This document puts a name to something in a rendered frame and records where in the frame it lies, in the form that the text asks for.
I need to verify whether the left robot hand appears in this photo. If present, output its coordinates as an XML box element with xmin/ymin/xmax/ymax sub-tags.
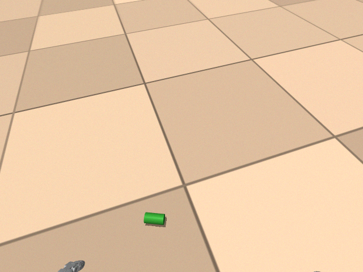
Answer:
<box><xmin>58</xmin><ymin>260</ymin><xmax>85</xmax><ymax>272</ymax></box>

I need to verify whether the can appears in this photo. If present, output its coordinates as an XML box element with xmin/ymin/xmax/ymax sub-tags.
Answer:
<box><xmin>144</xmin><ymin>212</ymin><xmax>165</xmax><ymax>225</ymax></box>

